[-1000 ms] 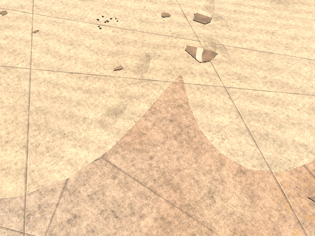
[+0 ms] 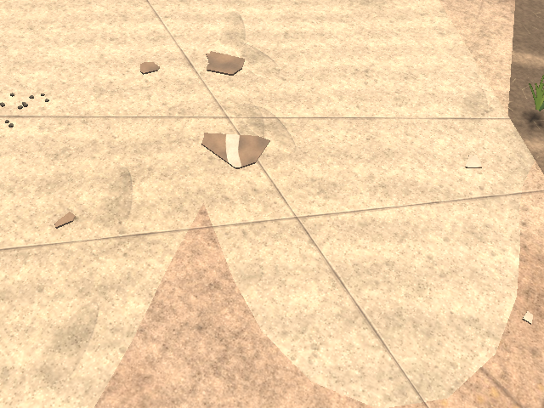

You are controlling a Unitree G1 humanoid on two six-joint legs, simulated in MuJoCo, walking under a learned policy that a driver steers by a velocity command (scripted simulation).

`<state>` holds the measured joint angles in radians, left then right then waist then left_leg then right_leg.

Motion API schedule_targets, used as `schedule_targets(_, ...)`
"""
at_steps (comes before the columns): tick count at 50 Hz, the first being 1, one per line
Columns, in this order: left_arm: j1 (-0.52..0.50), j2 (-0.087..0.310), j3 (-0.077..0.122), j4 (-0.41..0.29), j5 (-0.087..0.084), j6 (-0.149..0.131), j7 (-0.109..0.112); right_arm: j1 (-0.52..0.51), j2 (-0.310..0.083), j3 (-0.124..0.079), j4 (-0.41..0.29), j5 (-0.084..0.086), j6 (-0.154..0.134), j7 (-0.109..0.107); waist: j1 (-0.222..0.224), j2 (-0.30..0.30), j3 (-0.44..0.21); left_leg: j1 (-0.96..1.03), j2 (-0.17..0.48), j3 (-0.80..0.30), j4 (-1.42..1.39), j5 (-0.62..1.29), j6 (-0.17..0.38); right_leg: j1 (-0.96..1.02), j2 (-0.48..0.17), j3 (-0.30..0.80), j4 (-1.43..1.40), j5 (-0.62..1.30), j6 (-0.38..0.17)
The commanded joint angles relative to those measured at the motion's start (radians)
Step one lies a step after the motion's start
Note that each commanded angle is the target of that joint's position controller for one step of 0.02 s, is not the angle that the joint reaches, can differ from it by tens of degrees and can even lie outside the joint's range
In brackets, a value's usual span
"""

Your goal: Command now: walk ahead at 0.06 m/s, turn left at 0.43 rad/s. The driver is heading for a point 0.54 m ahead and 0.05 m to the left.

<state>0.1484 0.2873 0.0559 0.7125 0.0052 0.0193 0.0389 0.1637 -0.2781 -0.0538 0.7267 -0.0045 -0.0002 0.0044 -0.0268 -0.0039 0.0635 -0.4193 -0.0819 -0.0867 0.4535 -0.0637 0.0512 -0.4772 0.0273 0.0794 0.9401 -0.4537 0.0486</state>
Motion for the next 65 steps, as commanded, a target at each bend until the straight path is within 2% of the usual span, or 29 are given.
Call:
schedule_targets(1,0.081,0.071,0.022,-0.036,0.000,-0.013,0.006,-0.041,-0.180,-0.057,-0.089,0.009,0.004,-0.021,0.028,0.147,-0.198,0.118,0.212,-0.304,-0.176,-0.141,0.161,0.082,0.010,-0.003,-0.131,0.075,0.013)
schedule_targets(5,0.062,0.082,0.028,-0.043,-0.006,-0.027,-0.006,-0.035,-0.184,-0.064,-0.099,0.016,0.024,-0.027,0.017,0.159,-0.188,0.123,0.210,-0.373,-0.163,-0.214,0.145,0.129,0.019,0.005,-0.277,0.124,0.003)
schedule_targets(8,0.116,0.100,0.041,-0.026,-0.006,-0.043,-0.016,-0.032,-0.166,-0.060,-0.105,0.028,0.042,-0.035,0.053,0.144,-0.167,0.046,0.148,-0.358,-0.096,-0.279,0.079,0.292,-0.012,-0.002,-0.522,0.246,-0.044)
schedule_targets(9,0.147,0.166,0.057,-0.033,0.012,-0.043,-0.009,-0.010,-0.126,-0.048,-0.110,0.024,0.043,-0.034,0.049,0.028,-0.177,-0.054,0.086,-0.281,0.054,-0.399,0.025,0.380,-0.192,0.148,-0.601,0.207,-0.111)
schedule_targets(10,0.118,0.240,0.075,-0.028,0.045,-0.034,-0.010,-0.041,-0.109,-0.049,-0.150,0.032,0.033,-0.031,0.024,-0.282,-0.111,-0.212,-0.070,-0.047,0.283,-0.487,-0.027,0.321,-0.362,0.392,-0.690,0.271,-0.246)
schedule_targets(11,0.048,0.188,0.060,-0.067,0.060,-0.041,-0.008,-0.001,-0.178,-0.070,-0.128,0.011,0.021,-0.029,0.018,-0.235,-0.115,-0.202,-0.007,-0.070,0.519,-0.506,-0.064,0.281,-0.419,0.424,-0.683,0.364,-0.300)
schedule_targets(12,-0.010,0.137,0.045,-0.087,0.046,-0.045,0.000,0.039,-0.202,-0.085,-0.097,0.018,0.024,-0.026,-0.009,-0.156,-0.117,-0.193,0.000,-0.071,0.623,-0.455,-0.077,0.272,-0.375,0.326,-0.654,0.428,-0.273)
schedule_targets(14,-0.053,0.105,0.035,-0.097,0.010,-0.046,0.005,0.084,-0.168,-0.081,-0.063,0.017,0.048,-0.033,-0.014,-0.103,-0.101,-0.223,0.016,-0.048,0.742,-0.366,-0.116,0.308,-0.298,0.182,-0.615,0.491,-0.223)
schedule_targets(18,0.023,0.117,0.037,-0.079,0.014,-0.026,0.016,-0.016,-0.109,-0.056,-0.122,0.033,0.055,-0.023,0.052,-0.145,-0.089,-0.263,0.059,0.027,0.651,-0.303,-0.164,0.404,-0.271,0.063,-0.607,0.590,-0.249)
schedule_targets(22,0.042,0.168,0.058,-0.071,0.008,-0.012,0.011,-0.059,-0.085,-0.038,-0.164,0.025,0.052,-0.005,0.081,-0.170,-0.129,-0.128,0.102,0.075,0.444,-0.346,-0.159,0.422,-0.310,0.023,-0.590,0.641,-0.269)
schedule_targets(26,0.032,0.187,0.064,-0.054,-0.017,-0.012,-0.011,-0.025,-0.100,-0.041,-0.160,0.021,0.056,0.003,0.064,-0.188,-0.138,0.031,0.073,0.127,0.222,-0.319,-0.112,0.392,-0.323,0.013,-0.550,0.687,-0.269)
schedule_targets(28,0.014,0.168,0.055,-0.040,-0.038,-0.014,-0.014,0.043,-0.094,-0.043,-0.129,0.017,0.054,0.006,0.016,-0.165,-0.139,0.188,0.051,0.146,-0.052,-0.107,-0.056,0.339,-0.292,-0.021,-0.479,0.646,-0.216)
schedule_targets(29,0.068,0.134,0.043,-0.014,-0.032,-0.021,-0.018,0.058,-0.126,-0.049,-0.127,0.013,0.054,0.001,0.019,-0.101,-0.160,0.333,0.089,0.075,-0.122,0.043,-0.025,0.251,-0.256,-0.063,-0.421,0.531,-0.143)
schedule_targets(30,0.088,0.056,0.014,-0.034,0.025,-0.032,-0.029,0.081,-0.215,-0.063,-0.142,0.004,0.054,-0.015,0.052,0.166,-0.229,0.522,0.323,-0.198,-0.076,0.427,0.048,0.063,-0.164,-0.156,-0.207,0.145,-0.039)
schedule_targets(31,0.030,0.052,0.010,-0.056,0.024,-0.031,-0.024,0.037,-0.176,-0.043,-0.144,-0.024,0.042,-0.011,0.026,0.262,-0.217,0.412,0.466,-0.294,-0.078,0.477,0.234,-0.033,-0.097,-0.112,-0.109,-0.187,0.012)
schedule_targets(32,0.007,0.114,0.025,-0.042,0.005,-0.024,-0.020,0.023,-0.110,-0.023,-0.139,-0.037,0.022,-0.004,-0.002,0.171,-0.202,0.344,0.430,-0.243,-0.108,0.373,0.261,0.000,-0.122,-0.053,-0.023,-0.195,0.027)
schedule_targets(33,0.023,0.115,0.030,-0.022,-0.010,-0.016,-0.021,-0.012,-0.079,-0.012,-0.116,-0.039,0.006,-0.002,0.023,0.165,-0.170,0.317,0.370,-0.167,-0.114,0.281,0.214,0.006,-0.126,-0.033,-0.005,-0.147,0.030)
schedule_targets(37,0.092,0.115,0.037,0.038,-0.015,0.009,-0.010,-0.096,-0.090,-0.014,-0.080,-0.025,-0.011,-0.012,0.054,0.154,-0.110,0.234,0.297,-0.021,-0.116,0.285,0.151,0.078,-0.100,-0.025,-0.015,0.015,0.056)
schedule_targets(42,0.045,0.106,0.031,0.002,-0.025,0.014,-0.008,-0.070,-0.135,-0.038,-0.051,-0.009,0.019,-0.038,0.005,0.131,-0.094,0.310,0.371,-0.049,-0.110,0.219,0.202,0.018,-0.100,-0.064,-0.052,-0.025,0.048)
schedule_targets(47,0.060,0.096,0.028,-0.018,-0.024,0.021,-0.024,-0.097,-0.150,-0.051,-0.039,-0.001,0.032,-0.043,0.015,0.131,-0.105,0.325,0.407,-0.026,-0.094,0.262,0.201,0.068,-0.094,-0.108,-0.135,-0.015,0.016)
schedule_targets(51,0.142,0.104,0.039,-0.005,-0.018,0.018,-0.044,-0.110,-0.150,-0.057,-0.017,0.029,0.041,-0.047,0.073,0.107,-0.122,0.266,0.352,0.077,0.046,0.144,0.087,0.253,-0.046,-0.146,-0.459,0.252,-0.068)
schedule_targets(52,0.155,0.177,0.060,-0.012,-0.012,0.014,-0.035,-0.063,-0.114,-0.052,-0.006,0.016,0.039,-0.044,0.052,-0.065,-0.122,0.136,0.267,0.176,0.235,-0.063,-0.010,0.366,-0.136,0.029,-0.562,0.512,-0.126)
schedule_targets(53,0.156,0.302,0.087,-0.038,-0.007,0.007,-0.025,-0.133,-0.066,-0.034,-0.065,-0.028,0.033,-0.043,0.048,-0.331,-0.092,-0.169,0.082,0.226,0.493,-0.534,-0.120,0.460,-0.386,0.406,-0.593,0.847,-0.312)
schedule_targets(54,0.192,0.262,0.073,-0.048,0.029,-0.016,-0.034,-0.210,-0.092,-0.042,-0.080,-0.017,0.025,-0.047,0.116,-0.211,-0.161,-0.208,0.058,0.058,0.684,-0.655,-0.116,0.445,-0.431,0.460,-0.615,0.822,-0.422)
schedule_targets(55,0.147,0.236,0.065,-0.052,0.028,-0.036,-0.037,-0.191,-0.115,-0.051,-0.070,0.006,0.025,-0.045,0.083,-0.135,-0.141,-0.232,0.084,0.018,0.745,-0.583,-0.102,0.439,-0.384,0.370,-0.613,0.755,-0.390)
schedule_targets(56,0.087,0.217,0.064,-0.059,0.007,-0.043,-0.033,-0.159,-0.125,-0.058,-0.048,0.011,0.026,-0.047,0.051,-0.086,-0.117,-0.245,0.102,0.010,0.735,-0.487,-0.096,0.430,-0.322,0.297,-0.604,0.670,-0.329)
schedule_targets(58,0.032,0.171,0.046,-0.074,-0.021,-0.038,-0.019,-0.131,-0.139,-0.066,-0.024,0.000,0.027,-0.054,0.028,-0.086,-0.113,-0.220,0.110,0.004,0.705,-0.362,-0.109,0.409,-0.265,0.239,-0.607,0.655,-0.274)
schedule_targets(61,0.052,0.167,0.043,-0.087,-0.014,-0.028,-0.010,-0.101,-0.120,-0.064,-0.016,0.010,0.021,-0.049,0.028,-0.097,-0.137,-0.186,0.084,0.011,0.664,-0.282,-0.132,0.424,-0.229,0.216,-0.611,0.660,-0.276)
schedule_targets(65,0.104,0.166,0.041,-0.070,-0.020,-0.029,-0.002,-0.136,-0.121,-0.058,-0.020,0.016,-0.002,-0.031,0.069,-0.152,-0.092,-0.208,0.100,0.025,0.417,-0.200,-0.139,0.436,-0.214,0.292,-0.728,0.035,-0.273)
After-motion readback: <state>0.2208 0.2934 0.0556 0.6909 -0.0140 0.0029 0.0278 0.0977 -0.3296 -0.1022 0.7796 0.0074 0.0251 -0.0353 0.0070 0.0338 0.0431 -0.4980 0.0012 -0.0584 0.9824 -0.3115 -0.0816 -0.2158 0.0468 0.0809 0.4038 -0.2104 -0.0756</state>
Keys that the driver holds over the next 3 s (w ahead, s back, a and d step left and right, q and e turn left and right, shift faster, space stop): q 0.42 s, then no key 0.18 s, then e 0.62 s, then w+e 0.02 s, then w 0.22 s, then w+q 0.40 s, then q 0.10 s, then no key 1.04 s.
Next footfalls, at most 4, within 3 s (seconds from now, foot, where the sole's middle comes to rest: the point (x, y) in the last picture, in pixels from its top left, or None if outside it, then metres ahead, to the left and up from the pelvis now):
0.16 right None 0.11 -0.15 -0.77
0.58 left None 0.03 0.11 -0.77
1.04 right None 0.06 -0.13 -0.77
1.60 left None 0.16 0.10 -0.77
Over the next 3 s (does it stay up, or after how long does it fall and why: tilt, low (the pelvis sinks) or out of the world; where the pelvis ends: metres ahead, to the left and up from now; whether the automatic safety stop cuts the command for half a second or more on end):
stays up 0.43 0.05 0.00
